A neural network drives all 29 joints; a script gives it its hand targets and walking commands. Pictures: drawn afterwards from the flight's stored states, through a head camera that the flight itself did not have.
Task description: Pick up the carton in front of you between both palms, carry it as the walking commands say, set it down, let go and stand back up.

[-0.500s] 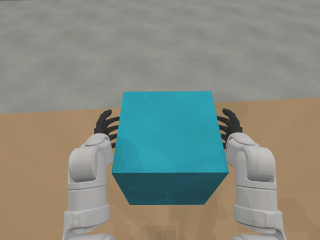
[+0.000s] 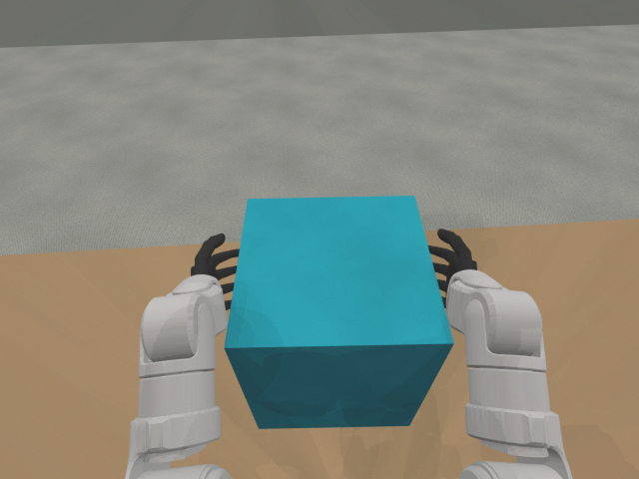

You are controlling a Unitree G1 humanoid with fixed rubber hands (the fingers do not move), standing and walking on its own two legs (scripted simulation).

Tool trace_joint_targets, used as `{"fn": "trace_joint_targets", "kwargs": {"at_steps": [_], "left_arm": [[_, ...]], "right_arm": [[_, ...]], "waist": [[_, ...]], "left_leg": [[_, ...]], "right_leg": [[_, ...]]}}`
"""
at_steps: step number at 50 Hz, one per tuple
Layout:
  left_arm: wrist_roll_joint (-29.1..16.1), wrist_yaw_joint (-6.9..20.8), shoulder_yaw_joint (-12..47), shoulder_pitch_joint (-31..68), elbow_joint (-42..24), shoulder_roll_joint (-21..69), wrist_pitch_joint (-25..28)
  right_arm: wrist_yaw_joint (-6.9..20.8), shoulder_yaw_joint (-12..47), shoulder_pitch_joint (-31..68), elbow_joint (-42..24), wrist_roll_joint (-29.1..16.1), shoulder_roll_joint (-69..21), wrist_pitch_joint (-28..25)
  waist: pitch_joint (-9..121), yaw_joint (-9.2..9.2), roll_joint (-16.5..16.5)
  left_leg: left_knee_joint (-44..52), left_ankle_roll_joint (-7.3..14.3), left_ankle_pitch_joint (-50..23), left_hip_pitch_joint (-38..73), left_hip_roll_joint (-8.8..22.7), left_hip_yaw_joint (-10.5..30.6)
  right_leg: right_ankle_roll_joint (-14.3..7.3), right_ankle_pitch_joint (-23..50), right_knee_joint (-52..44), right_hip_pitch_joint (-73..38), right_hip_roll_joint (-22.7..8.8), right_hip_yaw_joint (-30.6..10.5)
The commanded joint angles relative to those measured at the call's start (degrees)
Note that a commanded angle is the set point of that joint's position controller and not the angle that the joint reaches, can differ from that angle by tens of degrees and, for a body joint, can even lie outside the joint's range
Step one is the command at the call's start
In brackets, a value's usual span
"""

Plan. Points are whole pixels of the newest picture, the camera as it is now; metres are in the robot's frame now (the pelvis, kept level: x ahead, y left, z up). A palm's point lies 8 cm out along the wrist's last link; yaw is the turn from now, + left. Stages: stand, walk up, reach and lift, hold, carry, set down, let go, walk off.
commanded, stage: carry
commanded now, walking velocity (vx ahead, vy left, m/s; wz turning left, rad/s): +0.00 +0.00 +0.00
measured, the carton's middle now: (332, 318) +0.33 +0.00 +0.05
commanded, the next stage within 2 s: none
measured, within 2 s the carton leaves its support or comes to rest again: neither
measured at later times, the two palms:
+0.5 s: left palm (201, 302) +0.31 +0.15 +0.12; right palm (459, 296) +0.30 -0.15 +0.12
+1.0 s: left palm (225, 261) +0.39 +0.15 +0.10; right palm (441, 249) +0.40 -0.15 +0.10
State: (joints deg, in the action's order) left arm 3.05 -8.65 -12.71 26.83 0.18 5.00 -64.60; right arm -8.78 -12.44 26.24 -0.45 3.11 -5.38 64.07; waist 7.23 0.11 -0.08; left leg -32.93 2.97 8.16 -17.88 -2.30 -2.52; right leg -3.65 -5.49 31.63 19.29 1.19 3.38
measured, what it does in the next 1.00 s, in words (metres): lifts its left foot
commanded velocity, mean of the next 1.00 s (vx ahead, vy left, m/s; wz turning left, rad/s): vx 0.24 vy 0.00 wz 0.00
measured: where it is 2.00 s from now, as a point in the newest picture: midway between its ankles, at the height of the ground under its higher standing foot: (303, 410)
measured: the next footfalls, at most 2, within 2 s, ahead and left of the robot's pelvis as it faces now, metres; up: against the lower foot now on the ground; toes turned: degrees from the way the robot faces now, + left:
left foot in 1.26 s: +0.33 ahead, +0.11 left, -0.05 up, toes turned +2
right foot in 1.80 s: +0.67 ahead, -0.01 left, -0.10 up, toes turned -1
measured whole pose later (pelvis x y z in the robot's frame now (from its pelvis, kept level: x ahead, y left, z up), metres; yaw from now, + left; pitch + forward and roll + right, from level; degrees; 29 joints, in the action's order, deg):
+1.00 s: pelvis +0.07 -0.01 -0.01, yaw +0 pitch +5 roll +0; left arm 4.4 -8.7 -11.9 27.2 2.0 6.0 -63.9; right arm -8.7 -13.7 26.9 0.8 2.0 -4.2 64.4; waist 8.3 -2.3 -0.4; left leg -54.3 2.7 26.2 -29.7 -0.3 -1.6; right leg -4.7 -14.7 36.4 18.0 1.5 3.8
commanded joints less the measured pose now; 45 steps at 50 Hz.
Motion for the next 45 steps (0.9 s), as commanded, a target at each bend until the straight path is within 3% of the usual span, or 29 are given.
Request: {"fn": "trace_joint_targets", "kwargs": {"at_steps": [1,5,27,29,31,32,33,35,37,40,41,42,43,44,45], "left_arm": [[-13.3,5.7,34.0,33.7,-2.2,46.1,0.3],[-12.9,5.4,33.1,34.0,-1.1,45.9,0.2],[-14.0,5.7,34.1,35.3,-2.5,47.6,0.1],[-13.9,5.7,34.1,35.4,-2.5,47.6,0.0],[-13.7,5.8,34.2,35.8,-2.1,47.6,-0.1],[-13.5,5.7,34.1,36.5,-2.0,47.4,-0.1],[-13.4,5.6,34.1,37.3,-2.0,47.3,0.0],[-13.4,5.2,34.0,36.6,-1.1,47.2,-0.1],[-12.8,4.9,33.4,34.8,-0.1,46.8,-0.1],[-12.3,4.6,32.6,34.5,0.1,46.8,0.0],[-12.2,4.6,32.4,34.5,0.0,47.1,0.0],[-12.1,4.6,32.2,34.4,0.0,47.2,0.0],[-11.7,4.6,31.8,33.5,0.3,46.6,0.0],[-11.5,4.5,31.1,32.1,1.4,45.2,0.0],[-11.2,4.5,31.0,31.4,1.9,44.7,-0.1]], "right_arm": [[5.5,34.2,33.3,-2.1,-13.4,-45.6,0.2],[5.2,33.7,33.9,-1.1,-13.3,-45.7,0.4],[5.6,34.2,34.8,-1.8,-13.9,-47.3,0.6],[5.6,34.2,34.8,-1.9,-13.8,-47.4,0.7],[5.7,34.1,35.7,-1.7,-13.8,-47.4,0.8],[5.6,34.0,36.3,-1.4,-13.8,-47.3,0.9],[5.6,34.1,37.0,-1.3,-13.8,-47.2,0.9],[5.4,33.9,36.1,-0.7,-13.8,-46.7,0.8],[5.2,33.5,34.8,-0.3,-13.6,-46.0,0.8],[5.3,34.4,36.0,-1.4,-14.5,-46.7,0.5],[5.4,35.0,36.7,-1.9,-15.1,-47.3,0.4],[5.5,35.4,37.2,-2.2,-15.6,-47.8,0.3],[5.6,35.7,37.3,-2.2,-16.0,-48.1,0.4],[5.6,35.3,36.2,-1.3,-15.9,-48.2,0.4],[5.3,34.5,36.0,-0.5,-15.3,-47.6,0.3]], "waist": [[12.9,0.20,0.3],[11.9,0.13,-0.2],[15.8,0.11,0.1],[15.7,0.06,0.2],[12.3,0.13,0.6],[10.3,0.51,0.4],[9.1,1.03,1.4],[8.2,1.97,5.5],[9.5,2.62,8.0],[11.7,2.02,6.6],[12.6,1.14,5.7],[13.7,0.06,3.8],[14.3,-1.40,-1.6],[12.6,-2.45,-9.2],[11.2,-3.42,-11.1]], "left_leg": [[7.0,3.0,-5.7,1.6,9.8,9.1],[7.7,2.8,-2.5,0.5,9.4,9.1],[5.1,3.2,-11.7,2.1,9.5,8.8],[6.7,3.5,0.5,1.0,9.1,9.0],[8.7,4.6,18.6,-1.9,8.2,10.4],[9.8,5.3,24.4,-2.4,8.4,11.7],[10.9,6.1,25.9,-1.5,9.6,13.8],[12.3,8.4,18.8,3.3,13.4,18.8],[10.8,10.8,7.7,7.3,16.1,21.0],[6.8,9.5,-1.9,7.0,14.5,16.7],[4.9,8.0,-2.1,4.3,12.9,13.8],[1.5,6.2,0.2,-0.1,10.7,11.0],[-6.2,3.7,4.3,-7.4,7.1,6.7],[-15.1,1.0,11.5,-19.7,1.8,1.4],[-19.7,0.2,25.3,-28.7,1.0,1.0]], "right_leg": [[-2.3,4.1,-4.8,-5.7,-8.6,-8.3],[-2.3,2.2,-5.8,-4.7,-9.0,-8.7],[-1.9,9.3,-3.0,-5.7,-8.9,-8.1],[-2.1,-2.6,-4.4,-4.8,-8.4,-8.1],[-2.9,-21.0,-5.3,-0.8,-6.9,-8.1],[-3.2,-25.7,-4.6,2.1,-6.2,-7.9],[-3.2,-25.5,-2.4,4.7,-5.1,-6.8],[-2.1,-18.0,4.5,9.4,-1.5,-1.7],[-1.1,-16.8,5.3,10.8,0.7,0.9],[-0.8,-14.9,0.8,4.9,0.9,1.6],[-1.4,-13.6,-1.4,-0.1,0.2,0.5],[-2.8,-13.0,-3.1,-6.2,-1.7,-3.4],[-5.8,-10.5,-5.8,-12.9,-7.0,-12.1],[-9.9,-0.3,-7.7,-20.6,-15.5,-24.5],[-14.0,9.3,-7.9,-25.7,-21.0,-30.3]]}}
